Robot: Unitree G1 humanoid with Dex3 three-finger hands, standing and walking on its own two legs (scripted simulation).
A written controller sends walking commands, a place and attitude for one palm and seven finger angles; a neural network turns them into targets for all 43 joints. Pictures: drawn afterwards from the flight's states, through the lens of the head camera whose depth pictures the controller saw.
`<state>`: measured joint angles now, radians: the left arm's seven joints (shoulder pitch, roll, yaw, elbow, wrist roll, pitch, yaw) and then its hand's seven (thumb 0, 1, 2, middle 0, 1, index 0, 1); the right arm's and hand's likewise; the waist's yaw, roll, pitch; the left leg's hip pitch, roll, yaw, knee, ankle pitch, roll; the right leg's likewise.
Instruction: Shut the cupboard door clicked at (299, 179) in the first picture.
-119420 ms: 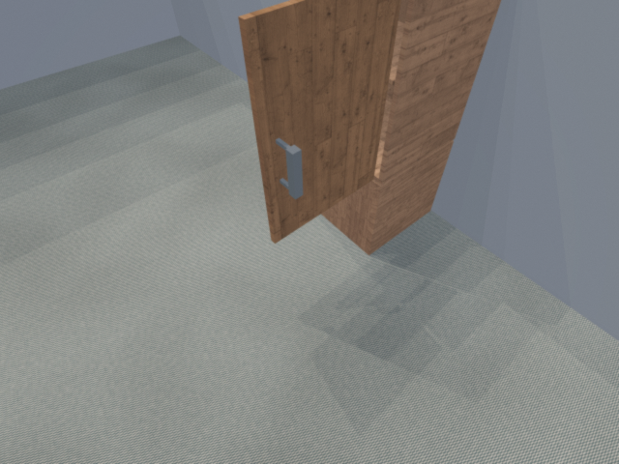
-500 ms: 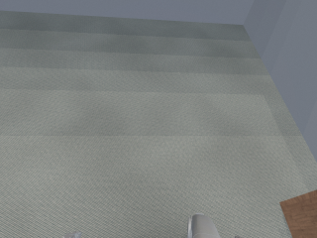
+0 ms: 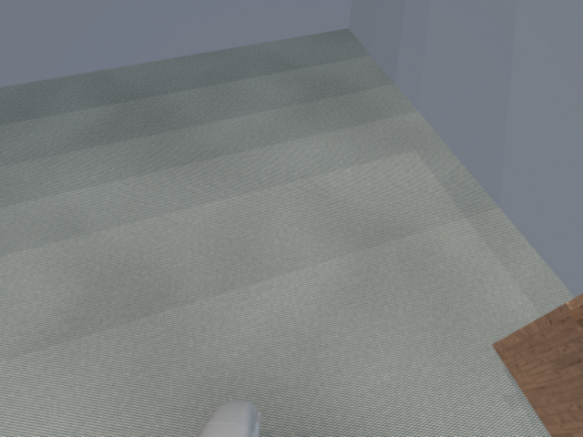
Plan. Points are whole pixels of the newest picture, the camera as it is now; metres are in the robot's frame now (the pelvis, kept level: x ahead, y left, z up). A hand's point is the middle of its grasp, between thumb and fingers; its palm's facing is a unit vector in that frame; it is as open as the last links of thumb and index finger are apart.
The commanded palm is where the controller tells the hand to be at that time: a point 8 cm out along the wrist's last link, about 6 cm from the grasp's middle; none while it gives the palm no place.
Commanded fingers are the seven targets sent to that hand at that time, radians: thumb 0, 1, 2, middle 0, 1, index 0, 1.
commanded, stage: turn to face it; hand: left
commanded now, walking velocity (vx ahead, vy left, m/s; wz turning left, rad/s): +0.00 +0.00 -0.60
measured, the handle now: out of the picture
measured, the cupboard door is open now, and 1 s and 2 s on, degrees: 3 3 3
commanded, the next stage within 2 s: take the last steps up to it in 1.70 s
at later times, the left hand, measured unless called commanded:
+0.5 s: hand (142, 366) +0.22 +0.27 -0.16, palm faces -0.25 -0.94 -0.23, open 7.3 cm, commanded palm none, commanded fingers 0.00 0.90 0.90 -0.20 -0.30 -0.20 -0.30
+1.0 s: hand (215, 356) +0.24 +0.15 -0.15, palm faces -0.55 -0.80 -0.24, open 7.3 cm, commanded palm none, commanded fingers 0.00 0.90 0.90 -0.20 -0.30 -0.20 -0.30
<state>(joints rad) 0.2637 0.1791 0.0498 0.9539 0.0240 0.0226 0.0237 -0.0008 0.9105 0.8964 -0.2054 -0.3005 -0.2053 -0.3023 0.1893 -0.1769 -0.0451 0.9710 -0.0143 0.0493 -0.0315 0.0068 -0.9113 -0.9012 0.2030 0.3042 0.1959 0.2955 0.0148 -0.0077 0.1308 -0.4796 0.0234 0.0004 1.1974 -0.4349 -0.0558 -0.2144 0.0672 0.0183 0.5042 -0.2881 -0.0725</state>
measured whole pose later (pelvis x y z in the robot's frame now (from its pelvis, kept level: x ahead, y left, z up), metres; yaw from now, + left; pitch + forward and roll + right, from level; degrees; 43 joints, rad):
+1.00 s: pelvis +0.06 +0.04 +0.00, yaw -34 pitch +1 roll +1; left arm 0.18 0.20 0.04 0.88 0.03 0.04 -0.01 0.00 0.91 0.90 -0.21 -0.30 -0.21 -0.30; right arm 0.19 -0.25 -0.05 0.91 -0.02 0.06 -0.02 0.01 -0.91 -0.90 0.20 0.30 0.19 0.30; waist -0.01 0.02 0.08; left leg -0.48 0.07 0.01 0.99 -0.38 -0.11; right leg -0.28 0.05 0.04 0.49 -0.24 -0.04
